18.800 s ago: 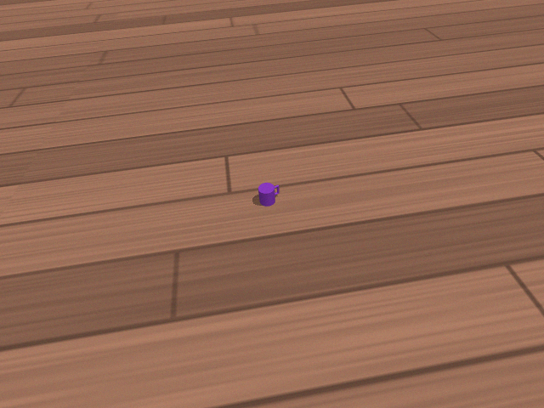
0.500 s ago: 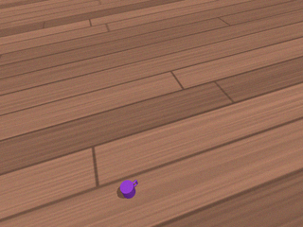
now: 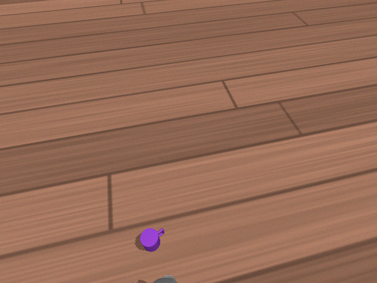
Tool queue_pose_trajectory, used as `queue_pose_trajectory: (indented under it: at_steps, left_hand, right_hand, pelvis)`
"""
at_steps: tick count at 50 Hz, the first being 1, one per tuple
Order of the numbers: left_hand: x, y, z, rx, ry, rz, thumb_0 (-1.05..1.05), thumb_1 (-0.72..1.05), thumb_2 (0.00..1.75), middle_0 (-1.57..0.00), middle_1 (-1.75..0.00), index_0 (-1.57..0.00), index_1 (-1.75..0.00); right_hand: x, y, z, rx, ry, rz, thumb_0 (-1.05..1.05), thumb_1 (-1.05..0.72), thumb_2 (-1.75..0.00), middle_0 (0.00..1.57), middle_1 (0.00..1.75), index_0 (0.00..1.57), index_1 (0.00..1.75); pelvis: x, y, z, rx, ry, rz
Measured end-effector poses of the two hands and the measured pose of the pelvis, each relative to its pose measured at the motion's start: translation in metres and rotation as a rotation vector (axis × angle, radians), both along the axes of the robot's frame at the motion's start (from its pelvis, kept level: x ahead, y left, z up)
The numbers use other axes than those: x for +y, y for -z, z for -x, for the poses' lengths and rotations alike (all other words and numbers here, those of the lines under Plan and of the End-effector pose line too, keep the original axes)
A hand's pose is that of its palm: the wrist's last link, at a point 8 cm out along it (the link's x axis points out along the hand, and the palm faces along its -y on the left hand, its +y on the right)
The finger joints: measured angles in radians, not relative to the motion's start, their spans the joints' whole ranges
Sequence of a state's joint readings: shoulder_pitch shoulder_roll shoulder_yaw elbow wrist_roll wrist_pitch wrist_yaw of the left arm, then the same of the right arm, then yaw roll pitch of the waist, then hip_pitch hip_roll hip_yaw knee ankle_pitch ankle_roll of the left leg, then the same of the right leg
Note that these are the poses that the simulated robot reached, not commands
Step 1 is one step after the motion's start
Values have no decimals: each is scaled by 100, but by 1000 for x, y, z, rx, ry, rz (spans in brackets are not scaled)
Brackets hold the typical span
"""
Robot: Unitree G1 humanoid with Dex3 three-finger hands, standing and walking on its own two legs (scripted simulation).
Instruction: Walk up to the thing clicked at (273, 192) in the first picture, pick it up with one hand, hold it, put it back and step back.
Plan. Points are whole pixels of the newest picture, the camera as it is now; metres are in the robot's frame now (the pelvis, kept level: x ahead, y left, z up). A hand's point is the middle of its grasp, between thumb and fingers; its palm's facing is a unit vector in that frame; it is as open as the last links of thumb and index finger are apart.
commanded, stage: walk up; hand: left
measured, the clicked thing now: (153, 237) +0.41 +0.22 -0.70
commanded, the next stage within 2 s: none
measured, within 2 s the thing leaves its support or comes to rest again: neither
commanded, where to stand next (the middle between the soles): +0.02 +0.00 m, yaw +0 degrees
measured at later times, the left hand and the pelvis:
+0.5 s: hand out of the picture +0.00 +0.27 -0.12, palm faces +0.01 -0.89 -0.45, open 7.4 cm; pelvis -0.04 -0.01 +0.01, yaw +1 degrees
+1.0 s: hand out of the picture +0.04 +0.27 -0.13, palm faces +0.02 -0.94 -0.35, open 7.4 cm; pelvis -0.03 +0.00 +0.02, yaw +1 degrees
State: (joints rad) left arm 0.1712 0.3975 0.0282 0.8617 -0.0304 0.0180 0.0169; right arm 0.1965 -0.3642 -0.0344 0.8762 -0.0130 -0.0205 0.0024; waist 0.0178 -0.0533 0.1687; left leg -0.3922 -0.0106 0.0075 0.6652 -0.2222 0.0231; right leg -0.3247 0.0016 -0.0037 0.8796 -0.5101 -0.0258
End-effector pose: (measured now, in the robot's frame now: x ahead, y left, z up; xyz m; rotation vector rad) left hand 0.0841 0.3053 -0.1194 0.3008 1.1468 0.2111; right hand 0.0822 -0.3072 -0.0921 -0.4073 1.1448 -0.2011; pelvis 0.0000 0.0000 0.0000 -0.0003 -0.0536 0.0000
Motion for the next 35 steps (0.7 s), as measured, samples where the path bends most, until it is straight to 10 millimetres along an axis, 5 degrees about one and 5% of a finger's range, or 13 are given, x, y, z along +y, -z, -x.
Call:
queue_pose_trajectory:
  at_steps: [5,11,20,27,35]
  left_hand:
    - [-2,1,5,31,2,7,0,90,90,-20,-29,-20,-30]
    - [-3,-4,34,59,6,-57,0,90,90,-20,-30,-20,-30]
    - [-6,-37,91,107,-30,-121,0,90,90,-21,-30,-20,-30]
    - [7,-33,89,63,-42,-106,0,90,90,-21,-30,-20,-30]
    - [-6,-26,80,8,-6,-53,0,90,90,-20,-29,-20,-30]
  right_hand:
    - [4,-5,-16,-46,-16,-5,1,-90,-90,20,30,21,30]
    - [-7,7,-26,-108,-36,-39,1,-90,-90,20,30,21,30]
    - [-14,16,5,-44,14,-111,1,-90,-90,20,30,21,30]
    - [-4,19,35,42,-7,-85,1,-91,-90,20,30,20,30]
    - [-7,8,51,17,22,-84,1,-90,-90,20,30,21,30]
  pelvis:
    - [-2,-3,8,18,4,19]
    - [-13,5,24,25,25,6]
    - [-21,-10,34,8,12,-14]
    - [-12,-10,46,3,-22,-42]
    - [-15,-12,50,-9,-17,3]
